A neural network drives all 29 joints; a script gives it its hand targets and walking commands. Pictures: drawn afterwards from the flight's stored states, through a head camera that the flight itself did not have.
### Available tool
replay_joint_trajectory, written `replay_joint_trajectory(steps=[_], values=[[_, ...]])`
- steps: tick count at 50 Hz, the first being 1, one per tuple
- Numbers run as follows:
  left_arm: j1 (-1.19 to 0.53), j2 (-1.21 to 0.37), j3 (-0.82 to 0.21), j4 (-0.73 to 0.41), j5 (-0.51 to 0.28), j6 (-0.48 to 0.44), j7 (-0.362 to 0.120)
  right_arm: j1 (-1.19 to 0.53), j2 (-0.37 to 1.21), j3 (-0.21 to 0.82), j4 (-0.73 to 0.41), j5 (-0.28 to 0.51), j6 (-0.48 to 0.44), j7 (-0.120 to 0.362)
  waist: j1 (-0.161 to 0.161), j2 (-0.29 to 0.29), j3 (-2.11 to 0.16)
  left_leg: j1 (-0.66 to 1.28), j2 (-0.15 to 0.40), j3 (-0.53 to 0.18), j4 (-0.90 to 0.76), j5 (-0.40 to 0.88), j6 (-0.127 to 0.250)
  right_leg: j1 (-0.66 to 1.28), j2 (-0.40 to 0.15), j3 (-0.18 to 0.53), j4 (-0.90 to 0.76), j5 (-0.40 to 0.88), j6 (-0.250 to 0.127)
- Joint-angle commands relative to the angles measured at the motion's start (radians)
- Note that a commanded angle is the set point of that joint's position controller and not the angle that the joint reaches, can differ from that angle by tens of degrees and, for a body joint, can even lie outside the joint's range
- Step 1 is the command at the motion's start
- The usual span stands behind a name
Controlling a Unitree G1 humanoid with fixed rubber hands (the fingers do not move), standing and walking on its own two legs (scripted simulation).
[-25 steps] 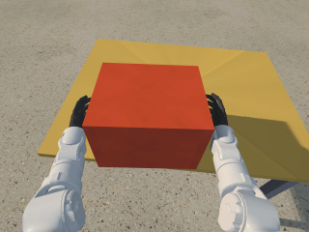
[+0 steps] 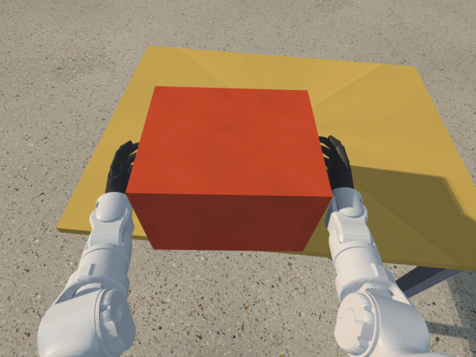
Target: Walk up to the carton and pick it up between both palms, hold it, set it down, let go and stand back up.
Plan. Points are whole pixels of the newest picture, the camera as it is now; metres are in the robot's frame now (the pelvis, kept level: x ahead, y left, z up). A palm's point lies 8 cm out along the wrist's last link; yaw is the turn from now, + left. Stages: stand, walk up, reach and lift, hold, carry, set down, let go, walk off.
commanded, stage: set down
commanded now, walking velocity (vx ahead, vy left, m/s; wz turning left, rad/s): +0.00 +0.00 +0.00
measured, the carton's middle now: (230, 170) +0.46 +0.02 +0.02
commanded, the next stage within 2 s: none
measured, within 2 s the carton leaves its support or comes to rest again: neither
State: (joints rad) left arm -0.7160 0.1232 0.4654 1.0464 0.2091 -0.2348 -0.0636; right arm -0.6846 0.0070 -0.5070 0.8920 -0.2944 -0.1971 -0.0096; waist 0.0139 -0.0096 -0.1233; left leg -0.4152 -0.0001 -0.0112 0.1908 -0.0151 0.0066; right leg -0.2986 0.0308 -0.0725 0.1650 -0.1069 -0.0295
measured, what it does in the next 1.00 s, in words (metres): stands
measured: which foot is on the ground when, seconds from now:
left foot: down 0.00-1.00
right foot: down 0.00-1.00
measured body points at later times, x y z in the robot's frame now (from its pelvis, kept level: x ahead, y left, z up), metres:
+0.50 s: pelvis -0.01 +0.00 -0.01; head +0.07 +0.02 +0.44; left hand +0.42 +0.22 +0.02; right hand +0.43 -0.17 +0.04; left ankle +0.03 +0.11 -0.75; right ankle -0.03 -0.10 -0.75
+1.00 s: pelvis -0.01 +0.02 -0.02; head +0.06 +0.02 +0.43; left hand +0.42 +0.27 +0.04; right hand +0.42 -0.24 +0.05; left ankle +0.03 +0.11 -0.75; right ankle -0.04 -0.10 -0.75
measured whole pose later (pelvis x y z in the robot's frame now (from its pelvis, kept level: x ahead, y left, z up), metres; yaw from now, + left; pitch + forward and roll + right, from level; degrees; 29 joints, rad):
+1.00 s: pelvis -0.01 +0.02 -0.02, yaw -6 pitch +24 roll -2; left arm -0.78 0.41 -0.05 1.22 -0.44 -0.25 -0.01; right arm -0.84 -0.42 0.19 1.21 0.47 -0.16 0.07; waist 0.07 -0.02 -0.30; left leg -0.74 0.04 0.08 0.43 -0.10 0.02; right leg -0.65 0.06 0.02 0.37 -0.15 -0.01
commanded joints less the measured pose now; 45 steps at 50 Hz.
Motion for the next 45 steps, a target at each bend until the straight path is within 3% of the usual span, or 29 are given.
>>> replay_joint_trajectory(steps=[1,6,7,10,12,13,16,18,21,22,23,25,26,27,28,31,32,34,37,40,43,45], values=[[-0.507,-0.334,-0.19,-0.105,0.046,-0.036,-0.077,-0.479,0.351,0.258,-0.072,-0.064,-0.01,0.112,0.008,0.002,-0.496,0.218,0.013,-0.006,0.036,0.138,0.003,0.206,-0.031,0.021,0.058,0.34,0.053],[-0.508,-0.297,-0.176,-0.103,0.047,-0.038,-0.073,-0.485,0.347,0.242,-0.045,-0.051,0.008,0.115,0.02,0.034,-0.458,0.199,0.014,0.004,0.027,0.09,0.001,0.163,-0.036,0.02,0.054,0.272,0.063],[-0.5,-0.302,-0.183,-0.111,0.048,-0.033,-0.073,-0.468,0.333,0.242,-0.032,-0.044,0.011,0.119,0.017,0.041,-0.465,0.215,0.012,-0.002,0.03,0.09,-0.003,0.152,-0.035,0.023,0.049,0.264,0.051],[-0.474,-0.297,-0.154,-0.101,0.06,-0.037,-0.073,-0.473,0.327,0.226,-0.064,-0.075,0.003,0.124,0.027,0.01,-0.494,0.237,0.013,-0.012,0.026,0.107,-0.003,0.13,-0.026,0.013,0.042,0.254,0.057],[-0.469,-0.278,-0.163,-0.111,0.06,-0.036,-0.068,-0.457,0.283,0.206,-0.05,-0.063,0.004,0.12,0.009,0.04,-0.46,0.265,0.014,-0.006,0.035,0.142,-0.017,0.118,-0.022,0.014,0.036,0.264,0.047],[-0.474,-0.24,-0.153,-0.108,0.044,-0.036,-0.062,-0.476,0.263,0.209,-0.066,-0.056,0.006,0.117,0.011,0.009,-0.474,0.276,0.018,0.0,0.04,0.133,-0.014,0.101,-0.02,0.006,0.035,0.237,0.053],[-0.445,-0.116,-0.137,-0.107,0.014,-0.037,-0.027,-0.452,0.138,0.201,-0.046,-0.017,0.01,0.094,0.032,0.016,-0.495,0.257,0.013,0.014,0.051,0.108,-0.016,0.066,-0.022,0.019,0.046,0.217,0.052],[-0.436,0.026,-0.15,-0.087,-0.051,-0.05,0.008,-0.456,-0.01,0.238,-0.044,0.073,0.008,0.055,0.042,0.002,-0.528,0.196,0.015,0.026,0.066,0.148,-0.007,0.079,-0.022,0.036,0.078,0.293,0.049],[-0.502,0.219,-0.262,-0.045,-0.273,-0.097,0.067,-0.552,-0.185,0.394,0.018,0.337,-0.009,-0.01,0.049,-0.006,-0.645,0.071,0.021,0.045,0.11,0.128,0.013,0.086,-0.018,0.079,0.156,0.313,0.057],[-0.525,0.243,-0.303,0.006,-0.339,-0.11,0.076,-0.588,-0.206,0.459,0.068,0.406,-0.017,-0.021,0.066,-0.004,-0.669,0.04,0.017,0.05,0.134,0.139,0.021,0.072,-0.024,0.099,0.185,0.341,0.065],[-0.528,0.271,-0.34,0.012,-0.395,-0.121,0.086,-0.597,-0.259,0.503,0.094,0.49,-0.033,-0.028,0.06,0.006,-0.74,0.039,0.023,0.051,0.148,0.147,0.022,0.075,-0.024,0.108,0.2,0.357,0.065],[-0.521,0.334,-0.4,0.069,-0.481,-0.137,0.094,-0.622,-0.351,0.583,0.104,0.593,-0.052,-0.047,0.07,0.002,-0.801,0.037,0.03,0.059,0.197,0.205,0.018,0.077,-0.023,0.127,0.24,0.411,0.075],[-0.52,0.366,-0.41,0.039,-0.505,-0.151,0.098,-0.636,-0.375,0.595,0.101,0.641,-0.062,-0.051,0.066,0.014,-0.859,0.046,0.026,0.063,0.222,0.259,0.016,0.053,-0.018,0.127,0.255,0.453,0.083],[-0.529,0.37,-0.437,0.032,-0.507,-0.149,0.096,-0.608,-0.407,0.603,0.15,0.664,-0.067,-0.052,0.054,0.054,-0.881,0.103,0.031,0.057,0.247,0.297,0.005,0.028,-0.019,0.12,0.265,0.464,0.085],[-0.538,0.397,-0.435,0.035,-0.518,-0.148,0.094,-0.627,-0.453,0.583,0.163,0.662,-0.07,-0.052,0.042,0.05,-0.897,0.148,0.033,0.042,0.276,0.339,-0.013,-0.049,-0.002,0.11,0.268,0.428,0.086],[-0.545,0.411,-0.436,-0.022,-0.511,-0.124,0.091,-0.63,-0.51,0.602,0.164,0.716,-0.08,-0.03,0.048,0.102,-0.921,0.349,0.033,0.038,0.338,0.502,-0.055,-0.236,0.023,0.096,0.207,0.375,0.073],[-0.511,0.406,-0.429,-0.012,-0.512,-0.108,0.083,-0.596,-0.505,0.618,0.198,0.719,-0.067,-0.021,0.062,0.083,-0.869,0.394,0.043,0.03,0.354,0.533,-0.063,-0.284,0.032,0.092,0.197,0.346,0.068],[-0.502,0.415,-0.425,-0.021,-0.528,-0.092,0.072,-0.589,-0.526,0.637,0.229,0.765,-0.051,-0.004,0.076,0.082,-0.784,0.372,0.041,0.025,0.343,0.484,-0.072,-0.302,0.03,0.093,0.162,0.261,0.063],[-0.493,0.437,-0.429,-0.025,-0.552,-0.084,0.068,-0.638,-0.553,0.652,0.139,0.755,-0.053,0.02,0.088,0.022,-0.848,0.347,0.039,0.028,0.335,0.471,-0.052,-0.254,0.037,0.087,0.186,0.29,0.079],[-0.486,0.452,-0.46,0.005,-0.579,-0.076,0.057,-0.629,-0.571,0.655,0.168,0.76,-0.044,0.04,0.082,0.052,-0.793,0.37,0.042,0.011,0.339,0.48,-0.06,-0.308,0.031,0.101,0.165,0.246,0.076],[-0.484,0.469,-0.464,-0.05,-0.615,-0.073,0.055,-0.613,-0.6,0.657,0.107,0.762,-0.045,0.059,0.084,-0.001,-0.86,0.359,0.035,0.014,0.347,0.477,-0.057,-0.28,0.037,0.092,0.179,0.279,0.083],[-0.519,0.52,-0.449,-0.076,-0.621,-0.08,0.057,-0.657,-0.611,0.645,0.05,0.762,-0.042,0.068,0.09,0.0,-0.852,0.32,0.028,0.014,0.333,0.443,-0.049,-0.287,0.035,0.089,0.184,0.264,0.084]])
